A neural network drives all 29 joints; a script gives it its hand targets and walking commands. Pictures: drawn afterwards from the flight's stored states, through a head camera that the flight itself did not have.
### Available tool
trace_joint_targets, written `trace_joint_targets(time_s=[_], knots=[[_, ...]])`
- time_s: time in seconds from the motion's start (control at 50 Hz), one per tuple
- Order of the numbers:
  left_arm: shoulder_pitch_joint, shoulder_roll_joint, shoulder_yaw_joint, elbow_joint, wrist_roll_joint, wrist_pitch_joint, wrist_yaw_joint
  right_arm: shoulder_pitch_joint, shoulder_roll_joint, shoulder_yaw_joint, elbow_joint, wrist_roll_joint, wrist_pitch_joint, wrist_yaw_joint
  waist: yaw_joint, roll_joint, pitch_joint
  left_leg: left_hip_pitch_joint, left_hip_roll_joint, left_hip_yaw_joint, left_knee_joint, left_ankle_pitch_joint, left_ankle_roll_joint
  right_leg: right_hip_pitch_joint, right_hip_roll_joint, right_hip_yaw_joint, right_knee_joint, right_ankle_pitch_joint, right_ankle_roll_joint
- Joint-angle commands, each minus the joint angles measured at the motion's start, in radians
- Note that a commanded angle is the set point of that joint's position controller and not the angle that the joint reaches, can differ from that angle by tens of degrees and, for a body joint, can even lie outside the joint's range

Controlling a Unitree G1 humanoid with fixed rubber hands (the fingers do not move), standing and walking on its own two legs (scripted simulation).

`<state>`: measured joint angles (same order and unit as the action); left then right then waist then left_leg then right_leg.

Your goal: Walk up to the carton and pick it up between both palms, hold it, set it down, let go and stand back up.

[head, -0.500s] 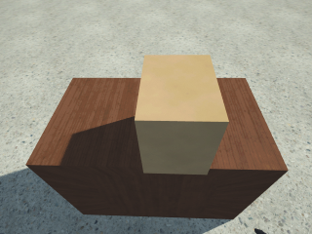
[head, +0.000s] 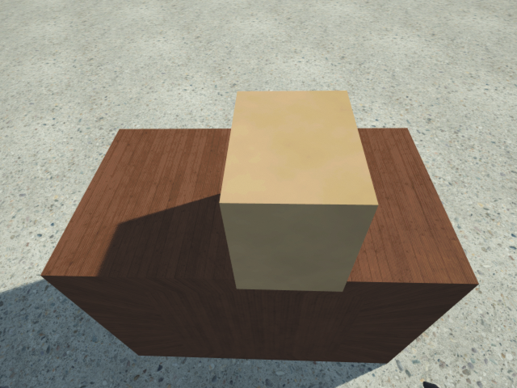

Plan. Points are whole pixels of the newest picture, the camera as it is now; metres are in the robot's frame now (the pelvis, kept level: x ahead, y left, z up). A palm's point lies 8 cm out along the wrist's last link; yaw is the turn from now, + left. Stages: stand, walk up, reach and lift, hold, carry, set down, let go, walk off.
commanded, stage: stand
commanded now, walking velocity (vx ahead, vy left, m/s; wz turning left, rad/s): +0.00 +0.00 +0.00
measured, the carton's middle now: (290, 192) +0.45 -0.02 +0.01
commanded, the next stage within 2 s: none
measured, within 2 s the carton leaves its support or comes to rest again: neither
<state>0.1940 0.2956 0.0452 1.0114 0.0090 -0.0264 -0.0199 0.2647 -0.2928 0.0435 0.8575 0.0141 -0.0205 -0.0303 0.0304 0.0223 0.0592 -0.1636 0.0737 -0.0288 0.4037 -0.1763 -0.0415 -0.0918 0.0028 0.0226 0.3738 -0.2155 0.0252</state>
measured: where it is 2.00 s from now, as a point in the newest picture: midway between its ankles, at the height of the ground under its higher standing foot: outside the picture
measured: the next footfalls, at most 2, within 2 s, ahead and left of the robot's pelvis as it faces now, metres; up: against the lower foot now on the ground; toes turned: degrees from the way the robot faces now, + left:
none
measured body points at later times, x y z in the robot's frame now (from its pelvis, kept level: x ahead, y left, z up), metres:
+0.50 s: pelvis +0.01 +0.00 +0.00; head +0.01 -0.01 +0.45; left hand +0.07 +0.28 -0.13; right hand +0.09 -0.27 -0.13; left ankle +0.03 +0.16 -0.74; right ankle +0.00 -0.13 -0.74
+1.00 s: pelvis +0.01 -0.01 +0.00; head +0.02 -0.01 +0.45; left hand +0.07 +0.28 -0.13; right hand +0.10 -0.27 -0.13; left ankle +0.03 +0.16 -0.74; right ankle +0.00 -0.13 -0.74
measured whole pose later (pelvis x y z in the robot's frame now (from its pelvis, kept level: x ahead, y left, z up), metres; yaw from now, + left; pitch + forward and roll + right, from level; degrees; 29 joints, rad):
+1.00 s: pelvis +0.01 -0.01 +0.00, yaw +0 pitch -3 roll +0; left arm 0.19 0.30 0.05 1.02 0.01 -0.03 -0.02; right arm 0.24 -0.30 0.04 0.88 0.01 -0.02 -0.03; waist 0.03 0.03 0.06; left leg -0.15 0.07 -0.03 0.38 -0.18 -0.05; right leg -0.09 0.00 0.02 0.37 -0.23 0.02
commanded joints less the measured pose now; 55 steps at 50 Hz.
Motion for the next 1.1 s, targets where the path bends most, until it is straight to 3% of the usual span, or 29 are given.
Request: trace_joint_targets(time_s=[0.0,0.04,0.06,0.12,0.2,0.26,0.28,0.3,0.32,0.36,0.38,0.4,0.46,0.48,0.56,0.58,0.64,0.66,0.7,0.74,0.8,0.84,0.9,0.96,0.98,1.0,1.04,1.06,1.08], knots=[[-0.016,0.252,0.048,-0.036,-0.019,-0.022,0.019,-0.021,-0.255,-0.1,-0.003,-0.007,-0.018,-0.003,-0.029,0.048,0.028,0.02,0.061,-0.043,-0.099,0.023,0.045,-0.064,-0.129,0.076,-0.094,0.043,-0.037],[-0.035,0.251,0.051,-0.03,-0.017,-0.02,0.022,-0.027,-0.251,-0.097,-0.003,-0.006,-0.015,0.0,-0.033,0.004,0.057,0.011,0.069,-0.057,-0.096,0.019,0.053,-0.093,-0.126,0.084,-0.12,0.019,-0.044],[-0.041,0.255,0.055,-0.042,-0.014,-0.019,0.02,-0.052,-0.249,-0.099,-0.009,-0.011,-0.014,0.0,-0.022,0.031,0.05,0.005,0.06,-0.039,-0.097,0.015,0.05,-0.076,-0.128,0.078,-0.117,0.026,-0.04],[-0.032,0.22,0.044,-0.035,-0.019,-0.026,0.014,-0.017,-0.245,-0.093,0.01,-0.006,-0.015,-0.003,-0.041,0.059,0.024,0.051,0.067,-0.041,-0.083,0.033,0.053,-0.094,-0.136,0.097,-0.119,0.04,-0.042],[-0.004,0.233,0.045,-0.024,-0.021,-0.021,0.019,-0.005,-0.26,-0.099,0.012,-0.007,-0.016,0.001,-0.037,0.021,0.033,0.038,0.074,-0.05,-0.094,0.022,0.054,-0.075,-0.13,0.08,-0.105,0.04,-0.04],[-0.015,0.243,0.051,-0.035,-0.021,-0.024,0.019,-0.026,-0.263,-0.096,0.009,-0.011,-0.016,-0.003,-0.025,0.036,0.027,0.031,0.068,-0.043,-0.098,0.044,0.052,-0.07,-0.133,0.082,-0.103,0.047,-0.044],[-0.052,0.25,0.049,-0.039,-0.023,-0.022,0.023,-0.042,-0.252,-0.098,-0.007,-0.007,-0.017,0.001,-0.03,0.01,0.041,0.028,0.064,-0.047,-0.105,0.026,0.049,-0.093,-0.128,0.078,-0.105,0.021,-0.045],[-0.04,0.233,0.044,-0.034,-0.021,-0.019,0.024,-0.056,-0.243,-0.093,-0.002,-0.01,-0.015,0.001,-0.034,0.066,0.031,0.036,0.066,-0.039,-0.088,0.018,0.051,-0.085,-0.133,0.086,-0.116,0.057,-0.039],[-0.041,0.245,0.051,-0.036,-0.022,-0.019,0.019,-0.044,-0.251,-0.095,-0.003,-0.009,-0.015,0.0,-0.024,0.027,0.048,0.026,0.062,-0.049,-0.095,0.022,0.047,-0.083,-0.128,0.078,-0.122,0.006,-0.044],[-0.052,0.256,0.052,-0.035,-0.021,-0.019,0.022,-0.023,-0.259,-0.101,0.007,-0.011,-0.012,-0.005,-0.046,0.026,0.051,0.017,0.065,-0.044,-0.101,0.018,0.049,-0.087,-0.132,0.081,-0.114,0.041,-0.04],[-0.035,0.238,0.047,-0.035,-0.023,-0.02,0.02,-0.042,-0.247,-0.093,0.006,-0.015,-0.017,0.0,-0.034,0.06,0.048,0.028,0.062,-0.041,-0.106,0.02,0.049,-0.08,-0.132,0.081,-0.108,0.042,-0.041],[-0.032,0.25,0.051,-0.028,-0.019,-0.024,0.02,-0.016,-0.263,-0.099,0.013,-0.004,-0.017,0.002,-0.042,0.034,0.035,0.036,0.064,-0.045,-0.101,0.018,0.046,-0.081,-0.128,0.083,-0.113,0.027,-0.04],[-0.038,0.221,0.042,-0.039,-0.021,-0.023,0.02,-0.055,-0.268,-0.102,0.007,-0.009,-0.012,-0.005,-0.022,0.006,0.051,0.027,0.065,-0.047,-0.097,0.038,0.05,-0.091,-0.133,0.085,-0.122,0.011,-0.047],[-0.027,0.217,0.04,-0.035,-0.019,-0.021,0.018,-0.026,-0.271,-0.104,0.015,-0.01,-0.009,-0.007,-0.038,0.036,0.045,0.036,0.061,-0.024,-0.088,0.024,0.049,-0.087,-0.138,0.096,-0.121,0.02,-0.044],[-0.031,0.246,0.047,-0.025,-0.023,-0.024,0.021,-0.026,-0.256,-0.096,0.02,-0.01,-0.011,-0.004,-0.038,0.044,0.042,0.028,0.069,-0.049,-0.098,0.046,0.056,-0.076,-0.138,0.09,-0.119,0.034,-0.044],[-0.028,0.239,0.045,-0.035,-0.024,-0.024,0.018,-0.024,-0.264,-0.093,0.01,-0.009,-0.014,-0.004,-0.037,0.017,0.044,0.034,0.069,-0.046,-0.089,0.039,0.051,-0.081,-0.127,0.068,-0.119,0.044,-0.038],[-0.036,0.241,0.05,-0.027,-0.016,-0.02,0.022,-0.045,-0.249,-0.091,0.012,-0.006,-0.012,-0.002,-0.034,0.053,0.022,0.038,0.064,-0.036,-0.095,0.052,0.047,-0.061,-0.133,0.074,-0.111,0.065,-0.039],[-0.029,0.244,0.049,-0.032,-0.022,-0.021,0.023,-0.056,-0.266,-0.098,0.018,-0.014,-0.013,-0.003,-0.02,0.027,0.028,0.028,0.069,-0.041,-0.103,0.062,0.052,-0.061,-0.136,0.077,-0.101,0.063,-0.046],[-0.049,0.232,0.046,-0.04,-0.022,-0.02,0.022,-0.049,-0.252,-0.097,0.006,-0.007,-0.018,-0.003,-0.037,-0.011,0.044,0.035,0.065,-0.042,-0.095,0.031,0.05,-0.087,-0.128,0.074,-0.119,0.052,-0.041],[-0.013,0.255,0.052,-0.026,-0.021,-0.02,0.024,-0.045,-0.258,-0.095,0.015,-0.008,-0.01,-0.003,-0.03,0.067,0.024,0.026,0.067,-0.036,-0.088,0.04,0.05,-0.062,-0.134,0.077,-0.119,0.059,-0.041],[-0.042,0.243,0.048,-0.036,-0.023,-0.019,0.023,-0.026,-0.265,-0.097,0.028,-0.009,-0.01,0.0,-0.037,-0.001,0.045,0.034,0.064,-0.047,-0.102,0.028,0.05,-0.085,-0.134,0.082,-0.113,0.045,-0.046],[-0.039,0.232,0.048,-0.032,-0.021,-0.021,0.026,-0.048,-0.258,-0.098,0.024,-0.015,-0.014,0.0,-0.036,0.039,0.046,0.044,0.066,-0.035,-0.097,0.049,0.049,-0.095,-0.135,0.082,-0.113,0.049,-0.048],[-0.032,0.251,0.055,-0.028,-0.017,-0.02,0.024,-0.057,-0.252,-0.1,0.023,-0.015,-0.008,-0.005,-0.023,0.03,0.043,0.025,0.065,-0.036,-0.108,0.05,0.047,-0.066,-0.134,0.07,-0.111,0.054,-0.044],[-0.046,0.242,0.049,-0.042,-0.021,-0.024,0.023,-0.061,-0.258,-0.098,0.024,-0.011,-0.01,-0.005,-0.033,0.011,0.037,0.041,0.071,-0.04,-0.101,0.037,0.05,-0.077,-0.136,0.079,-0.113,0.059,-0.04],[-0.043,0.246,0.047,-0.038,-0.023,-0.025,0.023,-0.071,-0.234,-0.086,0.026,-0.011,-0.006,-0.004,-0.026,0.025,0.043,0.019,0.067,-0.036,-0.096,0.037,0.053,-0.061,-0.134,0.083,-0.111,0.09,-0.038],[-0.036,0.231,0.044,-0.03,-0.022,-0.023,0.022,-0.049,-0.26,-0.096,0.031,-0.01,-0.01,-0.005,-0.043,0.057,0.04,0.039,0.064,-0.03,-0.108,0.04,0.05,-0.067,-0.139,0.091,-0.111,0.099,-0.041],[-0.025,0.253,0.051,-0.026,-0.019,-0.02,0.022,-0.046,-0.25,-0.09,0.033,-0.007,-0.013,0.002,-0.029,0.007,0.021,0.037,0.074,-0.045,-0.106,0.045,0.049,-0.048,-0.128,0.068,-0.102,0.094,-0.037],[-0.025,0.251,0.051,-0.026,-0.02,-0.022,0.023,-0.017,-0.231,-0.084,0.044,-0.004,-0.014,0.0,-0.04,0.015,0.038,0.047,0.072,-0.044,-0.111,0.059,0.049,-0.063,-0.13,0.082,-0.101,0.069,-0.044],[-0.028,0.237,0.05,-0.025,-0.02,-0.02,0.026,-0.066,-0.252,-0.09,0.036,-0.008,-0.01,-0.004,-0.026,0.017,0.051,0.053,0.079,-0.048,-0.108,0.046,0.052,-0.094,-0.132,0.079,-0.125,0.047,-0.042]])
